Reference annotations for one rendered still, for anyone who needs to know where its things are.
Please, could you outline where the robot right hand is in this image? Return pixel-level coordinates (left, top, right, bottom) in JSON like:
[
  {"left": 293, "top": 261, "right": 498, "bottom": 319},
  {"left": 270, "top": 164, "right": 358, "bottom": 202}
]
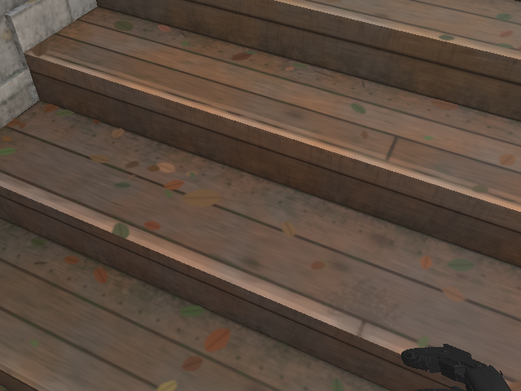
[{"left": 401, "top": 344, "right": 511, "bottom": 391}]

